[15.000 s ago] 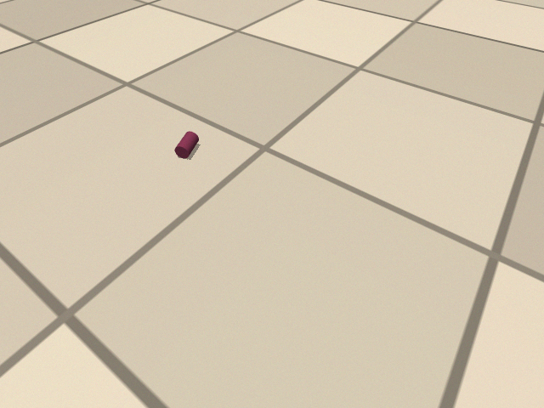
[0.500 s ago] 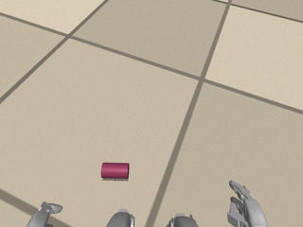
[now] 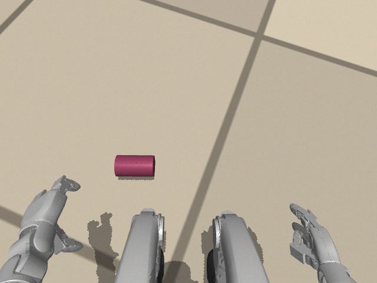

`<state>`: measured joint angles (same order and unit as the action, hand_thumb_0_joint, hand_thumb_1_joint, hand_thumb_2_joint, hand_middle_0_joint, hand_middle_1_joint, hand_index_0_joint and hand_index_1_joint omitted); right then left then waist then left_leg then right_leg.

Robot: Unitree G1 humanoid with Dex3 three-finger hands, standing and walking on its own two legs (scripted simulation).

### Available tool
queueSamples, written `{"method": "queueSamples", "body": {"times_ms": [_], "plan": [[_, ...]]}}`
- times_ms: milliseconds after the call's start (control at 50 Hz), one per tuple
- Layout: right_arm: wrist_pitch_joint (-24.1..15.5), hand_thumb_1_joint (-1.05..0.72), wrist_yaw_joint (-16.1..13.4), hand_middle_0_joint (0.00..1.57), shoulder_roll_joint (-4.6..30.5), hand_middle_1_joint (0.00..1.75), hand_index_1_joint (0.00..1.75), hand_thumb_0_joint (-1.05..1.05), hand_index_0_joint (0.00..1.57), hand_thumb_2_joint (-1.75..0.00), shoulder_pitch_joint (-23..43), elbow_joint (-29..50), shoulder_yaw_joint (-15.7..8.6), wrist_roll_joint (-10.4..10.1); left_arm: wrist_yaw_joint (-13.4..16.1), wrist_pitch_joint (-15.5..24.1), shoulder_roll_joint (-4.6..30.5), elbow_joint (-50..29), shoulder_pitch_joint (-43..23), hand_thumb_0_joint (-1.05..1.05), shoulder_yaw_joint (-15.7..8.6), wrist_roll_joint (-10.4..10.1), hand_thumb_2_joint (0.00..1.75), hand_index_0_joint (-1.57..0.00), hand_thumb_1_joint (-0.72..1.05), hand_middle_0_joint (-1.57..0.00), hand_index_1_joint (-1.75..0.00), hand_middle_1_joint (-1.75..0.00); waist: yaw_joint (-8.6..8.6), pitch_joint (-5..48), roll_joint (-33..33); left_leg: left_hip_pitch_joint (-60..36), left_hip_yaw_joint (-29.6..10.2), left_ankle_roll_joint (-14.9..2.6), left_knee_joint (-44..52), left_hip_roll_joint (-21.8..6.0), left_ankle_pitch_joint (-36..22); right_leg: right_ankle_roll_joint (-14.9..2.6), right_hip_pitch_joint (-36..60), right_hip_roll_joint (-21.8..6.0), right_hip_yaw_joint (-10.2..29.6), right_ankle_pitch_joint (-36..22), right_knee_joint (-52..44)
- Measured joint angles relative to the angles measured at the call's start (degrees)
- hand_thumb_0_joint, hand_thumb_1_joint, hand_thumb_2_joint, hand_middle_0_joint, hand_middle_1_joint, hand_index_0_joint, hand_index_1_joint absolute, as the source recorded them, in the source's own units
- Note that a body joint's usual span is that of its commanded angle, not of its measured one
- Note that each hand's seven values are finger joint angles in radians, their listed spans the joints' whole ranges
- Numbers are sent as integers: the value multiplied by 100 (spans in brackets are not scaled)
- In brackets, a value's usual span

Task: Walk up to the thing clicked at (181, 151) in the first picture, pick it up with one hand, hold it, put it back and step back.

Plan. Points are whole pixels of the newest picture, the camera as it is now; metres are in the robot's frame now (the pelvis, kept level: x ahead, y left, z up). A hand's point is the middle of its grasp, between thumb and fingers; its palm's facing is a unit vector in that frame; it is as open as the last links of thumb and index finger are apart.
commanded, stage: rise first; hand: left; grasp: from above
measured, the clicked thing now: (135, 165) +0.48 +0.21 -0.49
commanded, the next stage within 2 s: none
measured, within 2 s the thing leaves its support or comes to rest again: neither
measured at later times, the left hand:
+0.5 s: hand (91, 187) +0.36 +0.29 -0.28, palm faces -0.48 -0.14 -0.86, open 14.0 cm
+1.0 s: hand (103, 176) +0.40 +0.28 -0.34, palm faces -0.46 -0.02 -0.89, open 14.0 cm
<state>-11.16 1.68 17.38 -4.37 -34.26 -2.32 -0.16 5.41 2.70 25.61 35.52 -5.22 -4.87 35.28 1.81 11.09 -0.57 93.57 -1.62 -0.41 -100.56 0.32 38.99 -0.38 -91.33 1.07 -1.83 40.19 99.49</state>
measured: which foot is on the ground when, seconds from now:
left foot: down 0.00-1.00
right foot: down 0.00-1.00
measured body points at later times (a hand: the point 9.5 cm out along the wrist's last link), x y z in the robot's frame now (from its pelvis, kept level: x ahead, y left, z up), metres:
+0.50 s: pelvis -0.05 +0.00 -0.14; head +0.16 +0.03 +0.26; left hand +0.38 +0.29 -0.23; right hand +0.03 -0.28 -0.26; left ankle +0.05 +0.11 -0.50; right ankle +0.04 -0.12 -0.50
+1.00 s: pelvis -0.04 +0.00 -0.18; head +0.19 +0.05 +0.20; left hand +0.42 +0.28 -0.29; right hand +0.03 -0.28 -0.30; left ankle +0.05 +0.11 -0.50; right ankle +0.04 -0.12 -0.50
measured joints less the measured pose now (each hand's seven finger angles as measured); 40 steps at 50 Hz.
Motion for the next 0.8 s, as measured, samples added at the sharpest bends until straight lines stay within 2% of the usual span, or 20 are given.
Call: {"method": "queueSamples", "body": {"times_ms": [200,320,440,600,800], "plan": [[216,-94,145,20,-78,30,30,1,20,-91,-49,-527,-65,81,213,541,392,1423,-1944,0,-26,1130,100,-12,-55,-14,-103,-102,-58,-233,-55,1675,-79,42,-1333,-68,-108,-59,-1694,63,-106,-124,1332],[380,-91,182,20,-184,30,30,1,21,-90,-280,-761,-33,182,340,911,726,2149,-2680,0,-54,1756,100,-12,-51,-13,-101,-101,107,-334,2,2296,-167,47,-1913,-80,-185,-67,-2280,76,-205,-222,1854],[589,-88,222,20,-178,30,30,1,21,-89,-441,-851,13,265,609,1159,1020,2698,-3107,0,-98,2345,102,-9,-51,-10,-102,-101,326,-383,13,2719,-229,-3,-2326,-66,-202,-20,-2625,68,-273,-247,2182],[809,-89,302,20,-180,30,30,1,21,-89,-469,-894,85,362,1003,1231,1203,3260,-3587,0,11,2958,104,-7,-53,-8,-101,-100,510,-368,49,3078,-252,-74,-2652,-30,-138,47,-2895,40,-304,-159,2443],[895,-90,461,20,-190,30,30,1,21,-90,-280,-831,154,535,1321,1326,1290,3699,-4003,0,55,3527,103,-8,-53,-9,-98,-97,612,-475,80,3366,-267,-98,-2966,-27,-59,75,-3155,38,-325,-75,2732]]}}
